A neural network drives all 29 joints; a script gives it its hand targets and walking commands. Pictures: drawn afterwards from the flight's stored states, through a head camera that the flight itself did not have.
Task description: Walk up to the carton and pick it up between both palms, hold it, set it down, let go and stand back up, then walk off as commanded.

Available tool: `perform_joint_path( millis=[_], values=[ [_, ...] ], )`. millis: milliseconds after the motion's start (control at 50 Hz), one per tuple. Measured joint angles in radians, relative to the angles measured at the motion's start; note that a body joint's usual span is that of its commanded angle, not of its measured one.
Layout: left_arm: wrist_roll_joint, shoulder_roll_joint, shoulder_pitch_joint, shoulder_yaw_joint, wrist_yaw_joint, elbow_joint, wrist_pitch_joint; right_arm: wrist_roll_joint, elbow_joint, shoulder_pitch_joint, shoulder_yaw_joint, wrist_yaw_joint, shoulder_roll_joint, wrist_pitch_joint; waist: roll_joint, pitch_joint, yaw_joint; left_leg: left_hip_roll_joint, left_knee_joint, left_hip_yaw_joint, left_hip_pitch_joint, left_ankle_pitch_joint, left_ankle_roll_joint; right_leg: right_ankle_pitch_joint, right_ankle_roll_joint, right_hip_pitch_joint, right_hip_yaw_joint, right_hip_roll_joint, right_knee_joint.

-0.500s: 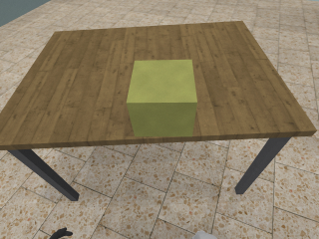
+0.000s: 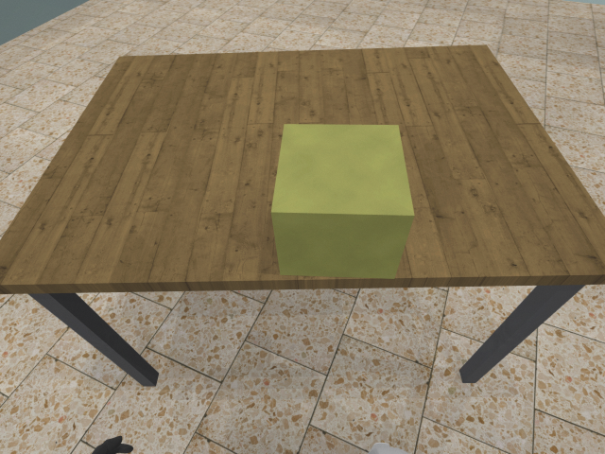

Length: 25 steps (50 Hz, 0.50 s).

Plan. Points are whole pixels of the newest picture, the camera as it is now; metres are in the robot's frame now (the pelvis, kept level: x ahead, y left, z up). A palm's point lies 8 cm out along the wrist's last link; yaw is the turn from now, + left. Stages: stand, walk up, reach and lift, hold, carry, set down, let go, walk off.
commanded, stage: walk up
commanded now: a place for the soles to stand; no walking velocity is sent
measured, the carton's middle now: (338, 200) +0.51 -0.03 +0.03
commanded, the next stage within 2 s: none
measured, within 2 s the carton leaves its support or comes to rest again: neither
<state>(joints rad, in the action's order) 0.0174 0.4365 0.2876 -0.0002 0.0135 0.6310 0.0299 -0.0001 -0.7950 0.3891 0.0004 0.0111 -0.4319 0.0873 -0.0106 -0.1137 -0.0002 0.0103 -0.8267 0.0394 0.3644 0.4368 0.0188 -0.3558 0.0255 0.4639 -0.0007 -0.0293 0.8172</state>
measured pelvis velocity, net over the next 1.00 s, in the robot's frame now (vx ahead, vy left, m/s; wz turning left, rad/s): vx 0.04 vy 0.01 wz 0.01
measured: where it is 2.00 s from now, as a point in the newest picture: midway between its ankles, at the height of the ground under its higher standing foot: outside the picture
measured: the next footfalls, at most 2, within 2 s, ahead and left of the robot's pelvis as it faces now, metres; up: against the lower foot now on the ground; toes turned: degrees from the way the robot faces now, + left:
left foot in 1.42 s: +0.15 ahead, +0.14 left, +0.00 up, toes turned +2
right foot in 1.74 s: +0.14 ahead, -0.10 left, +0.00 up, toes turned +3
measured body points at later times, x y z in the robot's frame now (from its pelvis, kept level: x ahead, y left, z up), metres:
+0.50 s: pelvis +0.02 +0.01 +0.00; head +0.05 +0.01 +0.45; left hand +0.13 +0.31 -0.09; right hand +0.10 -0.31 -0.10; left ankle +0.02 +0.13 -0.70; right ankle +0.07 -0.12 -0.70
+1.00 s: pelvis +0.04 +0.01 +0.00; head +0.08 +0.01 +0.45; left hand +0.15 +0.31 -0.09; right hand +0.15 -0.31 -0.10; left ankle +0.03 +0.13 -0.70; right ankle +0.07 -0.12 -0.70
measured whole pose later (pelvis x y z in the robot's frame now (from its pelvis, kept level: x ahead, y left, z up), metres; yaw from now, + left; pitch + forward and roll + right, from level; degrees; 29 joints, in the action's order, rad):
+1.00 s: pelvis +0.04 +0.01 +0.00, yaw +0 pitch +0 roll +1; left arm 0.02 0.43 0.28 0.00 0.01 0.64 0.03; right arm 0.00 -0.84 0.20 0.00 0.01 -0.43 0.09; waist -0.03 -0.11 0.00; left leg 0.02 -0.81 0.03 0.36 0.45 0.02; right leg -0.38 0.01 0.43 0.00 -0.03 0.82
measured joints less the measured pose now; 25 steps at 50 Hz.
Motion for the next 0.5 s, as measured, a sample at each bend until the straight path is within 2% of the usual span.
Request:
perform_joint_path(
  millis=[40, 80, 140, 220, 260, 380, 440, 500],
  values=[
    [0.000, -0.006, 0.000, 0.000, -0.003, 0.001, 0.001, 0.000, -0.006, -0.029, 0.000, 0.000, 0.002, -0.011, 0.003, -0.006, 0.000, 0.002, -0.041, -0.008, -0.001, 0.023, 0.000, 0.029, -0.001, -0.014, -0.001, 0.006, 0.003],
    [0.000, -0.011, 0.000, 0.000, 0.002, 0.001, 0.001, 0.000, -0.006, -0.058, 0.000, 0.001, 0.002, -0.018, 0.003, -0.006, 0.000, 0.002, -0.092, -0.008, 0.000, 0.107, 0.000, 0.018, -0.001, -0.034, -0.001, 0.004, 0.003],
    [0.000, -0.011, 0.000, 0.000, 0.003, 0.001, 0.001, 0.000, -0.008, -0.100, 0.000, 0.001, 0.000, -0.018, 0.003, -0.006, 0.001, 0.002, -0.097, -0.009, 0.000, 0.153, 0.000, 0.008, -0.001, -0.051, -0.001, -0.010, 0.003],
    [0.000, -0.011, -0.002, 0.000, 0.007, 0.001, -0.002, 0.000, -0.013, -0.123, 0.000, 0.001, 0.000, -0.004, 0.005, 0.003, 0.001, 0.002, 0.013, -0.010, -0.008, 0.037, 0.000, 0.001, -0.001, -0.030, -0.002, -0.015, 0.013],
    [0.000, -0.014, -0.003, 0.000, 0.006, 0.007, -0.017, 0.000, -0.018, -0.111, 0.000, 0.001, 0.004, 0.003, -0.001, 0.002, 0.001, 0.001, 0.012, -0.004, -0.009, -0.033, 0.000, -0.048, -0.001, -0.025, -0.001, -0.016, 0.039],
    [0.000, -0.007, -0.005, 0.000, 0.007, 0.007, -0.021, 0.000, -0.029, -0.066, 0.000, 0.002, 0.005, 0.007, -0.013, 0.003, 0.001, 0.002, 0.014, -0.004, -0.009, -0.021, 0.000, -0.067, -0.001, -0.017, -0.001, -0.014, 0.031],
    [0.000, -0.008, -0.005, 0.000, 0.006, 0.007, -0.018, 0.000, -0.031, -0.079, 0.000, 0.002, 0.005, -0.002, -0.013, 0.002, 0.001, 0.003, 0.007, -0.006, -0.009, -0.013, -0.001, 0.018, -0.005, -0.029, -0.001, -0.011, 0.004],
    [0.000, -0.009, -0.005, 0.000, 0.006, 0.007, -0.007, 0.000, -0.031, -0.108, 0.000, 0.002, 0.005, -0.009, -0.013, 0.002, 0.001, 0.001, 0.006, -0.005, -0.009, 0.021, -0.001, 0.004, -0.009, -0.029, -0.001, -0.013, 0.004]
  ],
)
